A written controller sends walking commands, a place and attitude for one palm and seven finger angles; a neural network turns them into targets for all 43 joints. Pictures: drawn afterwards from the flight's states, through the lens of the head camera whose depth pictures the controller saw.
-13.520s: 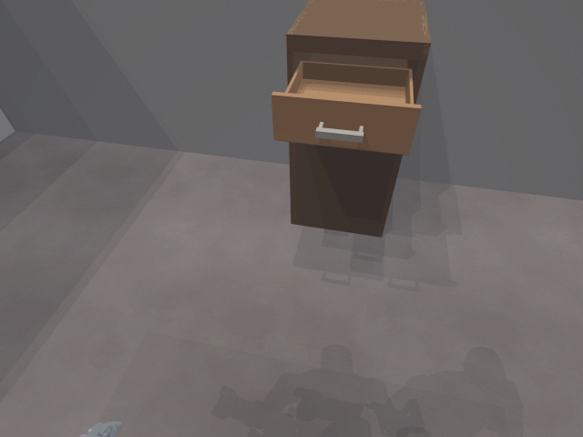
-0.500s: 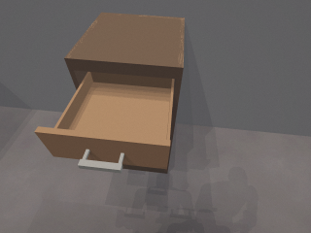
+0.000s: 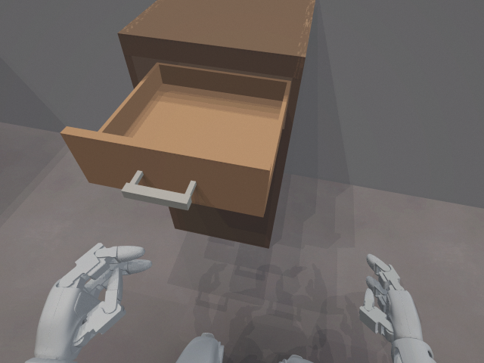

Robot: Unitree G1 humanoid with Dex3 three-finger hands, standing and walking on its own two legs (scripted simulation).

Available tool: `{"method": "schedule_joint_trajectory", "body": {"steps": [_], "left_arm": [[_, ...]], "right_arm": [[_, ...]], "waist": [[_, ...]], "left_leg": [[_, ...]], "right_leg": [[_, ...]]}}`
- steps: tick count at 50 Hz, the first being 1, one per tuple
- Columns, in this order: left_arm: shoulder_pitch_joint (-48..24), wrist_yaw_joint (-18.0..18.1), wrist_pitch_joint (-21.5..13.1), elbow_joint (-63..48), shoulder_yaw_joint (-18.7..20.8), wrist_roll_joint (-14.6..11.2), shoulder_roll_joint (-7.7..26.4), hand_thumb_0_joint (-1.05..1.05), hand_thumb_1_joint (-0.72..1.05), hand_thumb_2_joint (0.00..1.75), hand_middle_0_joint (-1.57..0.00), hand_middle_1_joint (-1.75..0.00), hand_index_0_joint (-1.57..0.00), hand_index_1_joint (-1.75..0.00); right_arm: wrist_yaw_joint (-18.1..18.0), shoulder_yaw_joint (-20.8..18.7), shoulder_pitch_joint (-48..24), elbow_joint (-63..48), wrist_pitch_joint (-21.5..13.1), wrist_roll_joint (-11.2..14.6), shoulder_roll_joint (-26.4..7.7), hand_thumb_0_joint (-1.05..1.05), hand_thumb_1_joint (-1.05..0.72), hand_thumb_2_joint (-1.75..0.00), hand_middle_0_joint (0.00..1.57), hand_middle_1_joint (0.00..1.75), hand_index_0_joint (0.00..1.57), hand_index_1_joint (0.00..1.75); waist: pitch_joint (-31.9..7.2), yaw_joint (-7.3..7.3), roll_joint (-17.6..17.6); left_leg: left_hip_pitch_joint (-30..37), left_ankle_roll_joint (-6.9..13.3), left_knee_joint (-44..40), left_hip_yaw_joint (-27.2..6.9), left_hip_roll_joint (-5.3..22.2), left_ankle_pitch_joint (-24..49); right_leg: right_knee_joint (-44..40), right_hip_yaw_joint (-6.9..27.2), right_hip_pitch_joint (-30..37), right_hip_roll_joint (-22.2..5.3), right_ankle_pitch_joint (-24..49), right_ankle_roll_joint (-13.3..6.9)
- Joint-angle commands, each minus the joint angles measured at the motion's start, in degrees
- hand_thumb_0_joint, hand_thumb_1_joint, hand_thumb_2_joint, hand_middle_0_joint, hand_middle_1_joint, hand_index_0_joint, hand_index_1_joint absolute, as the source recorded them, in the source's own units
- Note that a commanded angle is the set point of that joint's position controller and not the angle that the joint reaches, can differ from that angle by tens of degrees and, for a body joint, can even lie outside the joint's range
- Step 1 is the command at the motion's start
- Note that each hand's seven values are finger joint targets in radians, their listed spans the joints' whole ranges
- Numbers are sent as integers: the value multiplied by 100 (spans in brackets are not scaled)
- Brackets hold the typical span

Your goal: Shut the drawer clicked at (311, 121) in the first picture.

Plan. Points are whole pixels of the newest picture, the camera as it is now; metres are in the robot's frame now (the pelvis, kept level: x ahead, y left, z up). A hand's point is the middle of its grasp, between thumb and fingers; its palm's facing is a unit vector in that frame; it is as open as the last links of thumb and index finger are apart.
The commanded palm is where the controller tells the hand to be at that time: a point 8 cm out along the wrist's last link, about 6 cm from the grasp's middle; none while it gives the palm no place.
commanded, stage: raise the hand and make a fist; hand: left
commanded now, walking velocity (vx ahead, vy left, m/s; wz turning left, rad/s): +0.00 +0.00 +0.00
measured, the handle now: (161, 188) +0.39 +0.20 +0.05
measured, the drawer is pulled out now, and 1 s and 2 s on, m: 0.29 0.29 0.29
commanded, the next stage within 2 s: bring the fist close to the handle in 1.32 s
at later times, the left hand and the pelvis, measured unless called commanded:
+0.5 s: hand (123, 287) +0.19 +0.19 +0.09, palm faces -0.13 -0.99 -0.04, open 3.1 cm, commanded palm +0.17 +0.25 +0.11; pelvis +0.03 +0.02 +0.03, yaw -1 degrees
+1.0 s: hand (117, 255) +0.21 +0.18 +0.15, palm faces -0.08 -1.00 -0.06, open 3.3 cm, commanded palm +0.18 +0.24 +0.15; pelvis +0.03 +0.05 +0.04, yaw -1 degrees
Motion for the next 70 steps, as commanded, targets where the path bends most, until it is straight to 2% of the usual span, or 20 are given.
{"method": "schedule_joint_trajectory", "body": {"steps": [1, 4, 5, 9, 12, 15, 19, 22, 24, 25, 29, 35, 39, 45, 50, 53, 57, 60, 64, 70], "left_arm": [[-1312, -517, 526, -541, -177, 88, 922, 0, 90, 90, -80, -95, -80, -95], [-999, -571, 1507, -279, 690, -17, 1537, 0, 90, 90, -86, -101, -86, -101], [-878, -511, 1703, -567, 788, -203, 1373, 0, 90, 90, -88, -104, -88, -104], [-228, 230, 1745, -1064, 1591, -575, 1229, 0, 90, 90, -96, -112, -96, -112], [77, 369, 1292, -1142, 1376, -387, 1001, 0, 90, 90, -102, -119, -102, -119], [242, 6, 940, -1043, 737, -102, 749, 0, 90, 90, -108, -125, -108, -125], [117, -603, 780, -1265, 347, -308, 633, 0, 90, 90, -116, -134, -116, -134], [46, -576, 662, -1831, 655, -408, 955, 0, 90, 90, -122, -140, -122, -140], [-45, -249, 578, -2144, 720, -282, 1021, 0, 90, 90, -126, -145, -126, -145], [52, -98, 574, -2189, 589, -239, 806, 0, 90, 90, -128, -147, -128, -147], [369, 261, 889, -2101, 404, 13, 587, 0, 90, 90, -136, -156, -136, -156], [481, 134, 1766, -2467, -534, 290, 175, 0, 90, 90, -140, -160, -140, -160], [351, 393, 1933, -2922, -159, 340, 547, 0, 90, 90, -140, -160, -140, -160], [104, 701, 1847, -3478, -442, 371, 248, 0, 90, 90, -140, -160, -140, -160], [365, 542, 2094, -2881, -644, 413, 131, 0, 90, 90, -140, -160, -140, -160], [485, 512, 2200, -2918, -401, 428, 372, 0, 90, 90, -140, -160, -140, -160], [469, 700, 2033, -3325, -96, 349, 495, 0, 90, 90, -140, -160, -140, -160], [477, 822, 1812, -3396, -69, 253, 436, 0, 90, 90, -140, -160, -140, -160], [503, 657, 1660, -2997, -210, 193, 313, 0, 90, 90, -140, -160, -140, -160], [256, 312, 1774, -2567, 30, 138, 637, 0, 90, 90, -140, -160, -140, -160]], "right_arm": [[-182, -128, 90, -729, -215, 172, -715, 0, -90, -90, 20, 30, 20, 30], [-277, -103, -128, -903, -24, 222, -689, 0, -90, -90, 20, 30, 20, 30], [-276, -66, -154, -997, 42, 218, -589, 0, -90, -90, 20, 30, 20, 30], [-270, -94, -338, -879, 148, 176, -294, 0, -90, -90, 20, 30, 20, 30], [-191, -185, -119, -694, 78, 159, -280, 0, -90, -90, 20, 30, 20, 30], [-107, -250, -19, -616, -73, 140, -407, 0, -90, -90, 20, 30, 20, 30], [-131, -267, 77, -605, -391, 209, -580, 0, -90, -90, 20, 30, 20, 30], [-170, -311, 216, -589, -569, 192, -636, 0, -90, -90, 20, 30, 20, 30], [-165, -292, 152, -504, -595, 144, -610, 0, -90, -90, 20, 30, 20, 30], [-142, -269, 203, -527, -575, 135, -548, 0, -90, -90, 20, 30, 20, 30], [-36, -233, 37, -665, -416, 131, -512, 0, -90, -90, 20, 30, 20, 30], [50, -107, -25, -1046, -153, 164, -524, 0, -90, -90, 20, 30, 20, 30], [24, -36, -75, -1139, -48, 119, -492, 0, -90, -90, 20, 30, 20, 30], [68, 91, 46, -1246, -28, 113, -436, 0, -90, -90, 20, 30, 20, 30], [58, 54, 55, -1184, -48, 147, -538, 0, -90, -90, 20, 30, 20, 30], [32, 26, 20, -1222, -35, 150, -532, 0, -90, -90, 20, 30, 20, 30], [20, 29, 6, -1229, -50, 138, -444, 0, -90, -90, 20, 30, 20, 30], [34, 17, 53, -1141, -136, 126, -423, 0, -90, -90, 20, 30, 20, 30], [54, -16, 42, -1026, -230, 134, -504, 0, -90, -90, 20, 30, 20, 30], [-53, -46, 37, -975, -265, 178, -561, 0, -90, -90, 20, 30, 20, 30]], "waist": [[101, -777, -249], [-436, -322, -322], [-687, -210, -270], [-866, 82, -487], [-523, -56, -529], [-291, -307, -386], [-377, -507, -417], [-822, -400, -190], [-745, -329, 122], [-726, -300, 174], [-615, -251, 280], [-113, -348, 79], [-116, -242, -2], [-204, -266, 362], [49, -354, -168], [-86, -253, -151], [-224, -145, 167], [-205, -192, 156], [83, -312, 67], [167, -348, -269]], "left_leg": [[159, 282, -871, 105, -138, -365], [301, 278, -1084, 151, -200, -56], [428, 260, -1164, 144, -233, 136], [692, 138, -1409, 87, -222, 772], [753, 121, -1541, 99, -198, 1087], [903, 180, -1554, 101, -212, 1230], [1299, 242, -1567, 31, -228, 1237], [1745, 260, -1740, 22, -202, 1465], [1976, 264, -1863, 18, -173, 1534], [2093, 252, -1983, -7, -169, 1545], [2250, 218, -2160, -62, -114, 1708], [2258, 213, -2423, -162, -39, 1555], [2326, 179, -2569, -278, 2, 1388], [2569, 84, -2727, -411, 67, 1185], [2289, 136, -2732, -377, 21, 826], [2240, 158, -2727, -254, -41, 853], [2366, 134, -2723, -170, -50, 1120], [2371, 148, -2622, -101, -65, 1258], [2205, 178, -2525, -73, -93, 1060], [2051, 235, -2447, 47, -190, 832]], "right_leg": [[-2353, 1813, -41, -197, -1521, 416], [-2560, 2024, 836, -362, -1432, 495], [-2574, 2012, 1169, -427, -1155, 521], [-2426, 1750, 1811, -456, 343, 625], [-2249, 1633, 1669, -430, 1311, 675], [-2209, 1565, 1349, -408, 1772, 777], [-2402, 1512, 1222, -365, 1638, 745], [-2269, 1195, 1305, -220, 1557, 520], [-2122, 938, 1164, -108, 1473, 410], [-2012, 754, 1107, -58, 1460, 366], [-1954, 537, 1169, -47, 1652, 345], [-2096, 447, 1164, -14, 1557, 384], [-2101, 400, 1238, 19, 1343, 357], [-2052, 375, 1186, 10, 1074, 342], [-2223, 401, 1219, 12, 948, 372], [-2284, 452, 1387, -17, 956, 364], [-2263, 444, 1510, -26, 1085, 324], [-2286, 465, 1504, -13, 1217, 329], [-2394, 532, 1352, -15, 1105, 355], [-2763, 878, 1449, -101, 771, 414]]}}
